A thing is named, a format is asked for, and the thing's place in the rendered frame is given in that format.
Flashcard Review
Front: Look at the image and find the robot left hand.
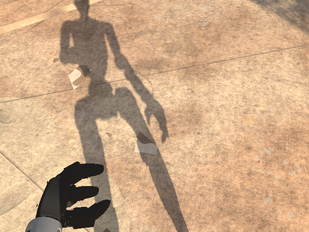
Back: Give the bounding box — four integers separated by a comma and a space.
36, 161, 111, 229

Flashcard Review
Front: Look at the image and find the robot left forearm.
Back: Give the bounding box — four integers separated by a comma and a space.
25, 217, 63, 232

